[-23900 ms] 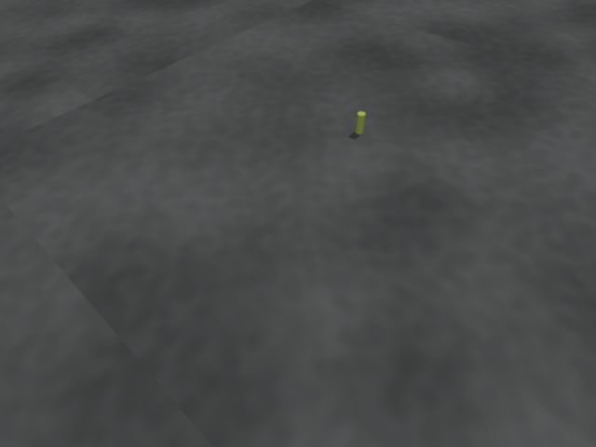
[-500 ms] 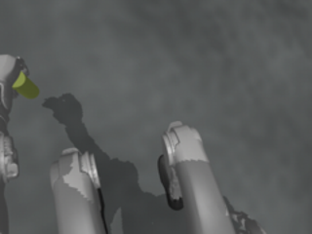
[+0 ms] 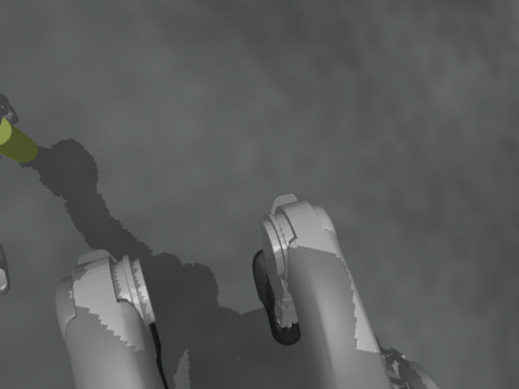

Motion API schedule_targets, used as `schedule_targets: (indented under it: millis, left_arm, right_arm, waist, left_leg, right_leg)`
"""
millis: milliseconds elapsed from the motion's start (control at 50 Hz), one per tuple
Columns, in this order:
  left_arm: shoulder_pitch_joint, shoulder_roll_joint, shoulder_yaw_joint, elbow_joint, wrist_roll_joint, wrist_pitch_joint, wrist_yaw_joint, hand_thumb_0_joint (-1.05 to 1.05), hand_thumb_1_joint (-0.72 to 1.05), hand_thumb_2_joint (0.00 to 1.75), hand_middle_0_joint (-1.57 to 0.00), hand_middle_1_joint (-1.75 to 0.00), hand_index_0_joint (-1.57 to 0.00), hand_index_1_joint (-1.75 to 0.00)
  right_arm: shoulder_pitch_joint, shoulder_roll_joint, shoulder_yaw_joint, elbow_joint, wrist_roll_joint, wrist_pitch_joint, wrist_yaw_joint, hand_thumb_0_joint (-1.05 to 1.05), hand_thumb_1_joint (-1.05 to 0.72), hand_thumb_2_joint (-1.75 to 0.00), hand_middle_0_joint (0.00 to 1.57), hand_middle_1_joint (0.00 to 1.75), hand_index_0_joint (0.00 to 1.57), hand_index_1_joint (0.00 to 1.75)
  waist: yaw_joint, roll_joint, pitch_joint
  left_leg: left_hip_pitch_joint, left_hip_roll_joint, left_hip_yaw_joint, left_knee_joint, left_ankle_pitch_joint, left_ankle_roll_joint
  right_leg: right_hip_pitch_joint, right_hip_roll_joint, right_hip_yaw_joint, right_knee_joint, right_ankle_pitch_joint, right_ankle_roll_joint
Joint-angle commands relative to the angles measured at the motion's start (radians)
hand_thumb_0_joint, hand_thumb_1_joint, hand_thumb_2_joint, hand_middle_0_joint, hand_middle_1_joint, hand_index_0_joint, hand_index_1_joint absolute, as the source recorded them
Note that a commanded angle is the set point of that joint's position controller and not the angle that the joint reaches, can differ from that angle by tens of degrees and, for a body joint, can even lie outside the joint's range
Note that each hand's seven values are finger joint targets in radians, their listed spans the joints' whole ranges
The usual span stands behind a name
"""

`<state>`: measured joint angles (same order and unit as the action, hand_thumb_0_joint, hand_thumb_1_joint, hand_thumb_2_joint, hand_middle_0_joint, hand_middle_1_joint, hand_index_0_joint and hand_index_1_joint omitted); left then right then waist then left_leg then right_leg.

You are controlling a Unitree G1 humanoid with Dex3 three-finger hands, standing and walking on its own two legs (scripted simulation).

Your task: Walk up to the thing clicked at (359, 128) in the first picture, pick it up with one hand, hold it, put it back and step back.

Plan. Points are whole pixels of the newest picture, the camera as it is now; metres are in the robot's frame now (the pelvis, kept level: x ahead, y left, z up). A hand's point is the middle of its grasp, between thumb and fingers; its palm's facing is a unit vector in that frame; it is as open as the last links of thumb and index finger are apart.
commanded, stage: rest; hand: left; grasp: from above
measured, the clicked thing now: (9, 141) +0.51 +0.27 -0.24
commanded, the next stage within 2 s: open in 0.58 s
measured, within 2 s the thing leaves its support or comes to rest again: rests again in 0.32 s
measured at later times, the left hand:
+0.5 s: hand out of the picture +0.49 +0.29 -0.22, palm faces -0.44 -0.09 -0.89, open 7.2 cm
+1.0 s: hand out of the picture +0.49 +0.29 -0.22, palm faces -0.44 -0.09 -0.90, open 8.4 cm
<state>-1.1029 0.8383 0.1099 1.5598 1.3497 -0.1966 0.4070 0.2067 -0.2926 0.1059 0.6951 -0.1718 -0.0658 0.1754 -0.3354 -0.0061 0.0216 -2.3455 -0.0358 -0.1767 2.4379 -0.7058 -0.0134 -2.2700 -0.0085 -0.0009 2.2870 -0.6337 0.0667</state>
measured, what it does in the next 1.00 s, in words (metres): stands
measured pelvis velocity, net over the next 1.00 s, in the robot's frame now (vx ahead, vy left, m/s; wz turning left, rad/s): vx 0.00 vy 0.00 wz -0.06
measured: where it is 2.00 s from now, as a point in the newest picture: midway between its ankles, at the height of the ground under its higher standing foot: (217, 343)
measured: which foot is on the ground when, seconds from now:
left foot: down 0.00-1.00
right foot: down 0.00-1.00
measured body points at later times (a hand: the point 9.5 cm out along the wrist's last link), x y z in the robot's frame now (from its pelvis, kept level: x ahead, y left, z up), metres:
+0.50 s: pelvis +0.00 +0.00 -0.02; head +0.27 +0.10 +0.33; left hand +0.51 +0.30 -0.17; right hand +0.01 -0.27 -0.07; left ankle +0.06 +0.12 -0.29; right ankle +0.12 -0.15 -0.29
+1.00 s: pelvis +0.00 +0.00 -0.02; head +0.26 +0.10 +0.33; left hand +0.51 +0.29 -0.17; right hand +0.01 -0.26 -0.08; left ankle +0.06 +0.12 -0.29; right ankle +0.12 -0.15 -0.29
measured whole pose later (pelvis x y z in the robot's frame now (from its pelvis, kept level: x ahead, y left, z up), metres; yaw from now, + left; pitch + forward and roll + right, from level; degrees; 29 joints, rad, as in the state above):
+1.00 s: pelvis +0.00 +0.00 -0.02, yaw -3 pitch +30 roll -14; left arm -1.13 0.97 0.13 1.68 1.38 -0.22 0.48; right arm 0.19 -0.32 0.20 0.65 -0.22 -0.13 0.23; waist -0.39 -0.05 0.09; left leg -2.37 -0.03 -0.23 2.54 -0.71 -0.01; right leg -2.28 0.02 -0.04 2.34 -0.62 0.06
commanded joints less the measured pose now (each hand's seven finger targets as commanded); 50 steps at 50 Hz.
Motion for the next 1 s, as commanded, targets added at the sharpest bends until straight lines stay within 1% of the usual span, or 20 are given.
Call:
schedule_targets:
  millis: [0, 40, 140, 160, 200, 280, 300, 360, 400, 420, 500, 520, 560, 640, 720, 740, 800, 880, 940, 980]
  left_arm:
    - [-0.325, 0.22, 0.007, -0.114, -0.017, -0.004, 0.055, 0.0, 0.73, 0.38, -1.04, -0.48, -1.09, -0.43]
    - [-0.36, 0.274, 0.036, -0.148, -0.012, -0.009, 0.064, 0.0, 0.74, 0.41, -1.04, -0.5, -1.09, -0.46]
    - [-0.329, 0.283, 0.057, -0.114, -0.008, -0.016, 0.078, 0.0, 0.76, 0.39, -1.05, -0.5, -1.1, -0.45]
    - [-0.339, 0.244, 0.024, -0.094, -0.005, -0.015, 0.073, 0.0, 0.76, 0.38, -1.05, -0.5, -1.1, -0.45]
    - [-0.333, 0.318, 0.074, -0.102, 0.004, -0.019, 0.082, 0.0, 0.76, 0.42, -1.07, -0.5, -1.11, -0.46]
    - [-0.344, 0.285, 0.061, -0.109, 0.01, -0.026, 0.085, 0.0, 0.8, 0.4, -1.08, -0.5, -1.13, -0.45]
    - [-0.336, 0.318, 0.081, -0.095, 0.012, -0.029, 0.09, 0.0, 0.81, 0.38, -1.07, -0.52, -1.13, -0.47]
    - [-0.32, 0.323, 0.074, -0.094, 0.018, -0.03, 0.094, 0.0, 0.8, 0.41, -1.08, -0.52, -1.13, -0.47]
    - [-0.346, 0.321, 0.067, -0.089, 0.018, -0.032, 0.095, 0.0, 0.82, 0.41, -1.08, -0.53, -1.14, -0.47]
    - [-0.335, 0.336, 0.078, -0.101, 0.015, -0.033, 0.101, 0.0, 0.82, 0.42, -1.08, -0.53, -1.13, -0.48]
    - [-0.336, 0.302, 0.045, -0.046, 0.022, -0.036, 0.098, 0.0, 0.82, 0.4, -1.08, -0.52, -1.13, -0.46]
    - [-0.313, 0.32, 0.058, -0.042, 0.025, -0.033, 0.101, 0.0, 0.8, 0.41, -1.07, -0.53, -1.12, -0.47]
    - [-0.327, 0.313, 0.04, -0.046, 0.024, -0.035, 0.104, 0.0, 0.81, 0.41, -1.08, -0.52, -1.13, -0.47]
    - [-0.322, 0.304, 0.029, 0.011, 0.024, -0.033, 0.106, 0.0, 0.8, 0.37, -1.06, -0.53, -1.12, -0.47]
    - [-0.318, 0.329, 0.038, -0.022, 0.023, -0.031, 0.11, 0.0, 0.55, 0.39, -0.83, -0.54, -0.88, -0.49]
    - [-0.313, 0.31, 0.029, 0.018, 0.02, -0.03, 0.107, 0.0, 0.47, 0.37, -0.77, -0.56, -0.83, -0.5]
    - [-0.323, 0.333, 0.033, -0.001, 0.018, -0.031, 0.107, 0.0, 0.27, 0.42, -0.68, -0.58, -0.72, -0.53]
    - [-0.325, 0.338, 0.035, -0.033, 0.011, -0.03, 0.114, 0.0, 0.16, 0.54, -0.64, -0.6, -0.65, -0.58]
    - [-0.313, 0.328, 0.025, 0.006, 0.014, -0.02, 0.113, 0.0, 0.1, 0.59, -0.59, -0.65, -0.6, -0.63]
    - [-0.328, 0.363, 0.052, -0.035, 0.013, -0.022, 0.122, 0.0, 0.05, 0.62, -0.56, -0.65, -0.57, -0.64]
  right_arm:
    - [0.231, -0.283, -0.08, 0.01, -0.007, -0.005, -0.006, 0.0, -0.91, -0.9, 0.2, 0.3, 0.2, 0.3]
    - [0.239, -0.292, -0.077, 0.009, -0.007, -0.008, -0.004, 0.0, -0.91, -0.9, 0.2, 0.3, 0.2, 0.3]
    - [0.224, -0.301, -0.071, -0.003, -0.016, -0.013, 0.005, 0.0, -0.91, -0.9, 0.2, 0.3, 0.2, 0.3]
    - [0.224, -0.302, -0.065, -0.007, -0.019, -0.018, 0.009, 0.0, -0.91, -0.9, 0.2, 0.3, 0.2, 0.3]
    - [0.229, -0.321, -0.066, -0.008, -0.023, -0.017, 0.008, 0.0, -0.91, -0.9, 0.2, 0.3, 0.2, 0.3]
    - [0.224, -0.33, -0.064, -0.018, -0.033, -0.024, 0.014, 0.0, -0.91, -0.9, 0.2, 0.3, 0.2, 0.3]
    - [0.226, -0.332, -0.061, -0.013, -0.035, -0.023, 0.016, 0.0, -0.91, -0.9, 0.2, 0.3, 0.2, 0.3]
    - [0.215, -0.331, -0.056, -0.017, -0.038, -0.025, 0.02, 0.0, -0.91, -0.9, 0.2, 0.3, 0.2, 0.3]
    - [0.209, -0.338, -0.051, -0.02, -0.041, -0.033, 0.024, 0.0, -0.91, -0.9, 0.2, 0.3, 0.2, 0.3]
    - [0.207, -0.344, -0.054, -0.022, -0.043, -0.033, 0.022, 0.0, -0.91, -0.9, 0.2, 0.3, 0.2, 0.3]
    - [0.203, -0.347, -0.047, -0.019, -0.047, -0.039, 0.029, 0.0, -0.91, -0.9, 0.2, 0.3, 0.2, 0.3]
    - [0.202, -0.326, -0.03, -0.019, -0.047, -0.04, 0.031, 0.0, -0.91, -0.9, 0.2, 0.3, 0.2, 0.3]
    - [0.195, -0.356, -0.043, -0.021, -0.046, -0.042, 0.031, 0.0, -0.91, -0.9, 0.2, 0.3, 0.2, 0.3]
    - [0.185, -0.337, -0.021, -0.026, -0.049, -0.051, 0.039, 0.0, -0.91, -0.9, 0.2, 0.3, 0.2, 0.3]
    - [0.182, -0.359, -0.027, -0.033, -0.049, -0.058, 0.037, 0.0, -0.9, -0.9, 0.2, 0.3, 0.2, 0.3]
    - [0.181, -0.357, -0.016, -0.038, -0.052, -0.062, 0.041, 0.0, -0.91, -0.9, 0.2, 0.3, 0.2, 0.3]
    - [0.18, -0.344, -0.003, -0.038, -0.049, -0.064, 0.043, 0.0, -0.91, -0.9, 0.2, 0.3, 0.2, 0.3]
    - [0.175, -0.357, -0.012, -0.041, -0.052, -0.062, 0.042, 0.0, -0.91, -0.9, 0.2, 0.3, 0.2, 0.3]
    - [0.17, -0.348, -0.009, -0.037, -0.048, -0.066, 0.045, 0.0, -0.91, -0.9, 0.2, 0.3, 0.2, 0.3]
    - [0.183, -0.349, -0.004, -0.036, -0.052, -0.061, 0.044, 0.0, -0.91, -0.9, 0.2, 0.3, 0.2, 0.3]
  waist:
    - [-0.048, 0.391, -0.683]
    - [-0.034, 0.406, -0.693]
    - [-0.046, 0.41, -0.7]
    - [-0.064, 0.401, -0.664]
    - [-0.055, 0.403, -0.661]
    - [-0.074, 0.422, -0.649]
    - [-0.073, 0.436, -0.638]
    - [-0.067, 0.428, -0.643]
    - [-0.085, 0.437, -0.608]
    - [-0.069, 0.441, -0.632]
    - [-0.107, 0.413, -0.567]
    - [-0.087, 0.398, -0.586]
    - [-0.091, 0.426, -0.577]
    - [-0.105, 0.401, -0.524]
    - [-0.09, 0.422, -0.571]
    - [-0.107, 0.411, -0.527]
    - [-0.1, 0.42, -0.532]
    - [-0.09, 0.436, -0.595]
    - [-0.098, 0.427, -0.547]
    - [-0.088, 0.434, -0.579]
  left_leg:
    - [0.544, 0.013, 0.116, -0.264, 0.216, 0.026]
    - [0.558, 0.013, 0.107, -0.259, 0.231, 0.023]
    - [0.556, 0.016, 0.104, -0.241, 0.252, 0.022]
    - [0.543, 0.015, 0.105, -0.229, 0.25, 0.022]
    - [0.535, 0.015, 0.1, -0.225, 0.247, 0.021]
    - [0.565, 0.019, 0.093, -0.214, 0.261, 0.014]
    - [0.552, 0.019, 0.091, -0.218, 0.244, 0.015]
    - [0.548, 0.021, 0.089, -0.213, 0.239, 0.016]
    - [0.544, 0.022, 0.087, -0.201, 0.229, 0.015]
    - [0.552, 0.022, 0.082, -0.216, 0.224, 0.013]
    - [0.514, 0.024, 0.077, -0.193, 0.204, 0.016]
    - [0.511, 0.023, 0.076, -0.196, 0.205, 0.02]
    - [0.519, 0.023, 0.071, -0.201, 0.221, 0.013]
    - [0.483, 0.025, 0.064, -0.199, 0.177, 0.018]
    - [0.528, 0.026, 0.061, -0.2, 0.205, 0.012]
    - [0.509, 0.028, 0.053, -0.2, 0.192, 0.009]
    - [0.492, 0.026, 0.054, -0.201, 0.171, 0.014]
    - [0.517, 0.026, 0.058, -0.202, 0.197, 0.013]
    - [0.503, 0.029, 0.054, -0.199, 0.176, 0.013]
    - [0.497, 0.027, 0.056, -0.203, 0.2, 0.014]
  right_leg:
    - [0.317, 0.024, -0.174, -0.163, 0.214, -0.085]
    - [0.309, 0.024, -0.179, -0.149, 0.225, -0.091]
    - [0.331, 0.03, -0.188, -0.134, 0.243, -0.088]
    - [0.315, 0.031, -0.189, -0.136, 0.243, -0.089]
    - [0.313, 0.03, -0.194, -0.135, 0.234, -0.09]
    - [0.297, 0.03, -0.204, -0.127, 0.239, -0.089]
    - [0.297, 0.033, -0.208, -0.125, 0.224, -0.091]
    - [0.309, 0.038, -0.209, -0.124, 0.225, -0.09]
    - [0.284, 0.037, -0.211, -0.116, 0.218, -0.09]
    - [0.291, 0.038, -0.216, -0.12, 0.21, -0.09]
    - [0.271, 0.04, -0.218, -0.115, 0.208, -0.084]
    - [0.29, 0.044, -0.217, -0.116, 0.212, -0.084]
    - [0.277, 0.04, -0.218, -0.111, 0.218, -0.087]
    - [0.263, 0.046, -0.221, -0.108, 0.193, -0.086]
    - [0.278, 0.044, -0.221, -0.109, 0.209, -0.086]
    - [0.251, 0.042, -0.227, -0.103, 0.195, -0.088]
    - [0.262, 0.047, -0.224, -0.107, 0.184, -0.088]
    - [0.3, 0.049, -0.221, -0.105, 0.212, -0.088]
    - [0.266, 0.05, -0.224, -0.099, 0.2, -0.088]
    - [0.297, 0.05, -0.225, -0.105, 0.215, -0.089]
